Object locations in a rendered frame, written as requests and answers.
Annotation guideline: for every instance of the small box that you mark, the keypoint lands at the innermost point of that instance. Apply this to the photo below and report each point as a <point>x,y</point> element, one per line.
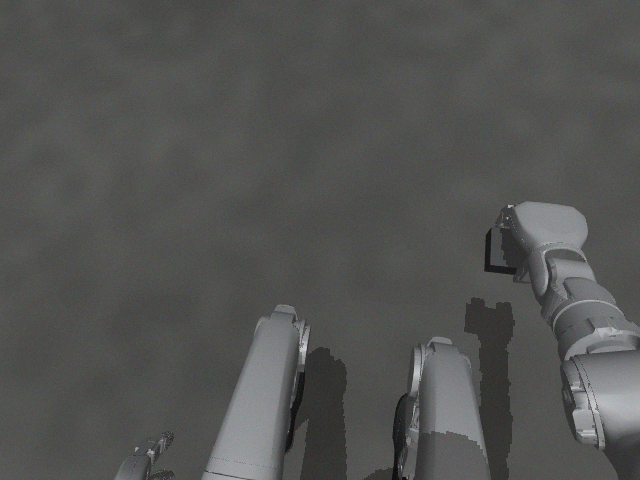
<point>502,252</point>

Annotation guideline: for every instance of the right robot foot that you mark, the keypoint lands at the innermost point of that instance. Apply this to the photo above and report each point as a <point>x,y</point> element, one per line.
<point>399,438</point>

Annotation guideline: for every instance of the left robot hand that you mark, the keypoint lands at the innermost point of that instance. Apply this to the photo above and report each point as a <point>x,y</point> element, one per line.
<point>147,452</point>

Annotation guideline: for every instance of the right robot arm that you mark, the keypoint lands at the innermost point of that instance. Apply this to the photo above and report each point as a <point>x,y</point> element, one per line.
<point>600,354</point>

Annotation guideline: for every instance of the right robot hand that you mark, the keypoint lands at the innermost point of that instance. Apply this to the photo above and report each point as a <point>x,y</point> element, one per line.
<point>535,224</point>

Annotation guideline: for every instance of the left robot foot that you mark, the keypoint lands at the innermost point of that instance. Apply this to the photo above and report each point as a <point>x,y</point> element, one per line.
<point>294,409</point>

